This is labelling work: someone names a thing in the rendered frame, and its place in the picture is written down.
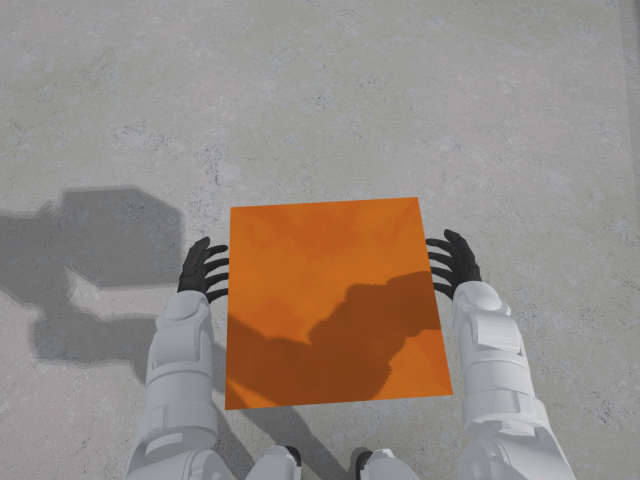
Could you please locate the robot thigh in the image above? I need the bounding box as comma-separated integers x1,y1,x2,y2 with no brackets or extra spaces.
245,454,301,480
360,457,420,480

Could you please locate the right robot upper arm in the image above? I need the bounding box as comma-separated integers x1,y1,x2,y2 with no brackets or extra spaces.
457,436,576,480

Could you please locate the robot left thigh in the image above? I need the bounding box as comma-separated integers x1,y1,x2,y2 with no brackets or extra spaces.
245,454,301,480

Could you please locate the robot left forearm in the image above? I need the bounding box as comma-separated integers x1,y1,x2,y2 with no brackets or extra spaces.
122,290,218,480

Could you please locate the left robot hand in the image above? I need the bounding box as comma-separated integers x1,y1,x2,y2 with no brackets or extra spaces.
177,237,229,305

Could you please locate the robot right forearm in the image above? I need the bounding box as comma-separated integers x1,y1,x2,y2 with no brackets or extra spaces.
452,281,576,479

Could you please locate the left robot upper arm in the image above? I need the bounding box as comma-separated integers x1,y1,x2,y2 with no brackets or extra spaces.
125,448,230,480

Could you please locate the carton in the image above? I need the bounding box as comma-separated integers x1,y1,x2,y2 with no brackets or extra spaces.
225,197,453,410

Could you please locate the right robot hand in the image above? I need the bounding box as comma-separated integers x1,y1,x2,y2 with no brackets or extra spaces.
425,229,482,301

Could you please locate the robot right thigh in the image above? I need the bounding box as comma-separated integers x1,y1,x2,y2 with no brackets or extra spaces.
360,457,420,480

